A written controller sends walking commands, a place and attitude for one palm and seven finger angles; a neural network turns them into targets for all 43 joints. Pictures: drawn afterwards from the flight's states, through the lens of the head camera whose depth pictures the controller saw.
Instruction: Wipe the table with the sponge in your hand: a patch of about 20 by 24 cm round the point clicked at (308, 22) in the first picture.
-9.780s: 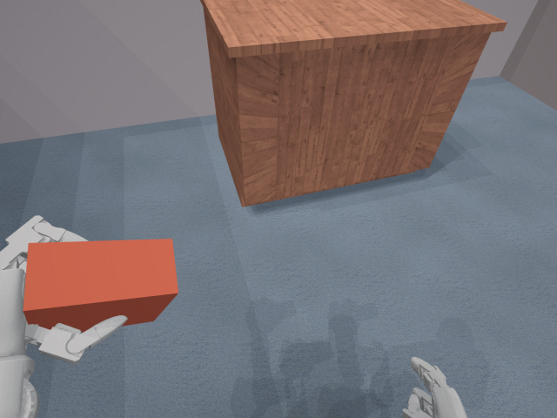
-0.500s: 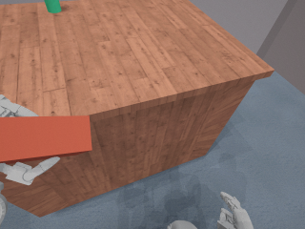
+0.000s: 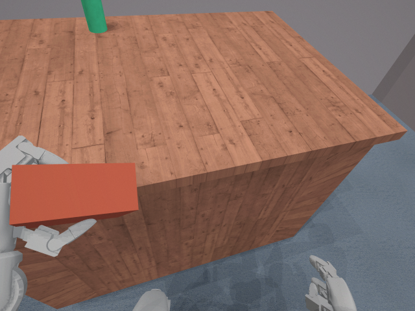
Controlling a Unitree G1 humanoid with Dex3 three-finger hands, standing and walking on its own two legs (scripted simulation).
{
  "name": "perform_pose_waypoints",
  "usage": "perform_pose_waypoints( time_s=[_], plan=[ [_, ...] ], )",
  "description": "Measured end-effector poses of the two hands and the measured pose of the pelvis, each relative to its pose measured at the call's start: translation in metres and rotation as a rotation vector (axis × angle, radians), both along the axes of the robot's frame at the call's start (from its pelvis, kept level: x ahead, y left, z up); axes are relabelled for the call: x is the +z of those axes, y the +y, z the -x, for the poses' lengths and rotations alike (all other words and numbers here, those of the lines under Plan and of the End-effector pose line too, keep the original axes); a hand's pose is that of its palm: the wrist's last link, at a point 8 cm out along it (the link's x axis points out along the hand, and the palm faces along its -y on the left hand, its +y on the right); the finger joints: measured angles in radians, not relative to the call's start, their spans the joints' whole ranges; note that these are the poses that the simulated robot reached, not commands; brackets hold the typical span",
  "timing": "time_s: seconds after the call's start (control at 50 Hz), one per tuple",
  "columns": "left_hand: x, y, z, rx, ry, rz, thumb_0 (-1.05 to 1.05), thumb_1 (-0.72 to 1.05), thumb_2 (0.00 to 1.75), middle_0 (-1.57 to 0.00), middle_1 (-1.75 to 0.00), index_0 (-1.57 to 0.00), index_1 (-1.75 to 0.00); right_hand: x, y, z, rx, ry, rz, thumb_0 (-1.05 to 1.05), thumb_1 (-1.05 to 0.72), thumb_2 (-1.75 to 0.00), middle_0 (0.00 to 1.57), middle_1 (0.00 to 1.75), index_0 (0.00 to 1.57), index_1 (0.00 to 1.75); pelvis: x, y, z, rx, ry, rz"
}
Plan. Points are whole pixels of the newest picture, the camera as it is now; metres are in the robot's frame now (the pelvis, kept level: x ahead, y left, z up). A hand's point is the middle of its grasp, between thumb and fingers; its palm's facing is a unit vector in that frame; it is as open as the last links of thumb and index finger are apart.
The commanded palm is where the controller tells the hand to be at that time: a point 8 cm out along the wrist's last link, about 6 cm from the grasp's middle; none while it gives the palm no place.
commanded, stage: shuffle to correct the standing spot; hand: left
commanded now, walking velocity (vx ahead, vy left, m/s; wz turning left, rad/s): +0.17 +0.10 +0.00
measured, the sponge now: (94, 195) +0.23 +0.20 +0.16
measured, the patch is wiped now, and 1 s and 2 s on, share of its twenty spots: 0.00 0.00 0.00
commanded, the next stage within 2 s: come to a stop and stand still in 0.12 s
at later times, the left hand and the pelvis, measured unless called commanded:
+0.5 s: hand (50, 142) +0.30 +0.28 +0.18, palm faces +0.38 -0.84 -0.40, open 10.4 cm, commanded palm +0.25 +0.32 +0.19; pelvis +0.08 +0.05 +0.00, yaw -2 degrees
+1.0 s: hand (9, 143) +0.28 +0.33 +0.19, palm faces +0.45 -0.82 -0.36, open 10.4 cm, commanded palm +0.21 +0.33 +0.19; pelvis +0.03 +0.06 +0.01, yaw -3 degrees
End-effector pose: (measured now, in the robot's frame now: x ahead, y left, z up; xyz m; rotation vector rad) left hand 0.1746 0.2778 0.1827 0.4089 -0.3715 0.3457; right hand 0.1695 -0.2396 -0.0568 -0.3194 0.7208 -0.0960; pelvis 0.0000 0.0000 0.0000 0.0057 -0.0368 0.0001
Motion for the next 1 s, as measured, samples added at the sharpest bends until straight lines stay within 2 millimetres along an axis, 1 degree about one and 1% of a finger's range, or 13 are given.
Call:
perform_pose_waypoints(
  time_s=[0.06, 0.16, 0.24, 0.3, 0.36, 0.42, 0.56, 0.68, 0.82, 0.86, 0.92, 0.96, 1.0],
  plan=[
    [0.014, 0.007, -0.008, -0.039, -0.06, -0.037, -0.01, -0.51, 1.01, -0.69, -1.38, -0.7, -1.37, 0.008, 0.009, -0.016, -0.008, -0.059, 0.027, 0.02, -0.91, -0.9, 0.2, 0.3, 0.2, 0.3, -0.002, 0.014, -0.012, 0.0, -0.004, 0.002],
    [0.029, 0.04, -0.028, -0.001, -0.112, -0.133, -0.01, -0.51, 1.01, -0.69, -1.38, -0.7, -1.37, 0.002, 0.038, -0.034, -0.061, -0.117, -0.034, 0.02, -0.91, -0.9, 0.2, 0.3, 0.2, 0.3, -0.007, 0.032, -0.03, -0.021, -0.011, -0.005],
    [0.022, 0.058, -0.048, 0.081, -0.034, -0.114, -0.01, -0.51, 1.01, -0.69, -1.38, -0.7, -1.37, -0.01, 0.065, -0.038, -0.043, -0.089, -0.128, 0.01, -0.91, -0.9, 0.2, 0.3, 0.2, 0.3, -0.004, 0.035, -0.042, -0.015, 0.006, 0.001],
    [0.008, 0.052, -0.059, 0.095, 0.032, -0.077, -0.01, -0.51, 1.01, -0.69, -1.38, -0.7, -1.37, -0.025, 0.076, -0.04, -0.018, -0.056, -0.18, 0.01, -0.9, -0.9, 0.21, 0.3, 0.2, 0.3, -0.007, 0.036, -0.051, -0.018, 0.013, -0.004],
    [0.003, 0.039, -0.066, 0.067, 0.06, -0.028, -0.01, -0.51, 1.01, -0.69, -1.38, -0.7, -1.37, -0.035, 0.08, -0.04, -0.006, 0.01, -0.189, 0.01, -0.9, -0.9, 0.21, 0.3, 0.2, 0.3, -0.004, 0.039, -0.061, -0.005, 0.015, 0.016],
    [0.006, 0.034, -0.074, 0.025, 0.054, -0.021, -0.01, -0.51, 1.01, -0.69, -1.38, -0.7, -1.37, -0.036, 0.078, -0.041, -0.012, 0.061, -0.167, 0.02, -0.9, -0.9, 0.21, 0.3, 0.2, 0.3, 0.0, 0.042, -0.07, -0.011, 0.02, 0.007],
    [0.009, 0.056, -0.094, 0.012, 0.078, -0.071, -0.01, -0.51, 1.01, -0.69, -1.38, -0.7, -1.37, -0.019, 0.067, -0.058, -0.079, 0.021, -0.101, 0.02, -0.9, -0.9, 0.21, 0.3, 0.2, 0.3, 0.003, 0.051, -0.082, -0.044, 0.022, -0.012],
    [0.014, 0.049, -0.097, -0.004, 0.089, -0.064, -0.01, -0.51, 1.01, -0.69, -1.38, -0.7, -1.37, 0.0, 0.063, -0.073, -0.063, -0.057, -0.095, 0.02, -0.91, -0.9, 0.21, 0.3, 0.2, 0.3, 0.009, 0.049, -0.077, -0.042, 0.037, 0.016],
    [0.005, 0.04, -0.075, -0.023, 0.131, -0.013, -0.01, -0.51, 1.01, -0.69, -1.38, -0.7, -1.37, 0.01, 0.055, -0.07, -0.075, -0.092, -0.082, 0.02, -0.91, -0.9, 0.21, 0.3, 0.2, 0.3, 0.011, 0.045, -0.066, -0.044, 0.044, 0.021],
    [0.012, 0.046, -0.07, -0.011, 0.11, -0.059, -0.01, -0.51, 1.01, -0.69, -1.38, -0.7, -1.37, 0.011, 0.054, -0.064, -0.062, -0.088, -0.061, 0.01, -0.91, -0.9, 0.21, 0.3, 0.2, 0.3, 0.011, 0.044, -0.061, -0.039, 0.039, 0.025],
    [0.03, 0.077, -0.073, 0.044, 0.012, -0.138, -0.01, -0.51, 1.01, -0.69, -1.37, -0.7, -1.37, 0.008, 0.055, -0.049, -0.026, -0.047, -0.045, 0.01, -0.91, -0.9, 0.2, 0.3, 0.2, 0.3, 0.011, 0.043, -0.047, -0.04, 0.034, 0.025],
    [0.026, 0.09, -0.071, 0.086, 0.002, -0.085, -0.01, -0.51, 1.01, -0.69, -1.38, -0.7, -1.37, 0.007, 0.055, -0.038, -0.033, -0.053, -0.056, 0.02, -0.91, -0.9, 0.21, 0.3, 0.2, 0.3, 0.011, 0.047, -0.038, -0.049, 0.022, 0.021],
    [0.015, 0.087, -0.064, 0.083, 0.038, -0.031, -0.01, -0.51, 1.01, -0.69, -1.38, -0.7, -1.37, 0.006, 0.056, -0.027, -0.047, -0.071, -0.07, 0.02, -0.91, -0.9, 0.21, 0.3, 0.2, 0.3, 0.01, 0.056, -0.031, -0.058, 0.012, 0.019]
  ],
)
